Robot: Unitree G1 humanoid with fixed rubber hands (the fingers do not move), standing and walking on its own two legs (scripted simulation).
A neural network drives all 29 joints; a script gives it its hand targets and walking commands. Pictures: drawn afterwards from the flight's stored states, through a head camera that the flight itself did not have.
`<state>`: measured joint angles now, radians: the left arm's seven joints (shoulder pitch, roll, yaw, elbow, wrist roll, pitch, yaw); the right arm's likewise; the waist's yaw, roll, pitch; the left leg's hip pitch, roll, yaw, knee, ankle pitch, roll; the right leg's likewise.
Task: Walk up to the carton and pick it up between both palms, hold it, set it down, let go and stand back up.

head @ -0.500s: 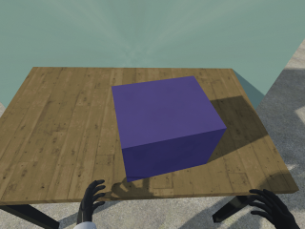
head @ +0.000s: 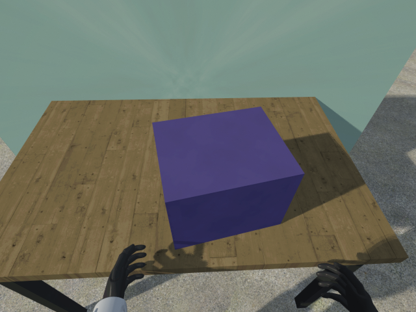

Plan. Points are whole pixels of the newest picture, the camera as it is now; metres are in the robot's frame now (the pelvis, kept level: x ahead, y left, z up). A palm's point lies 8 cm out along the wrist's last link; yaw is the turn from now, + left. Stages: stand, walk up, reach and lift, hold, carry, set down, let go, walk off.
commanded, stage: set down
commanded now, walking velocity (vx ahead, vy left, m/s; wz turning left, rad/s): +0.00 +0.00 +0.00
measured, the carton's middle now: (219, 175) +0.43 +0.02 -0.01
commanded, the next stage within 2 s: let go in 0.82 s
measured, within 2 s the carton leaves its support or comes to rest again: neither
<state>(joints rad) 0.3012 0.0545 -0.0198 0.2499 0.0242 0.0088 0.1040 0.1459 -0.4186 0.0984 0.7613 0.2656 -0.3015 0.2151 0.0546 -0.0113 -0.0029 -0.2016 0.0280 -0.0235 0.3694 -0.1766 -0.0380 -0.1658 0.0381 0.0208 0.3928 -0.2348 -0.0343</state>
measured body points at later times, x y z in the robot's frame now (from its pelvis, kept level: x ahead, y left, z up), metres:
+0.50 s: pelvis -0.01 +0.02 +0.00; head -0.02 +0.02 +0.45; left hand +0.19 +0.21 -0.04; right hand +0.18 -0.22 -0.07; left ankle +0.01 +0.14 -0.74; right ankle -0.02 -0.10 -0.74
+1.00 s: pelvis -0.02 +0.02 +0.00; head -0.03 +0.01 +0.45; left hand +0.20 +0.21 -0.04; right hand +0.18 -0.20 -0.09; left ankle +0.01 +0.14 -0.74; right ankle -0.02 -0.10 -0.74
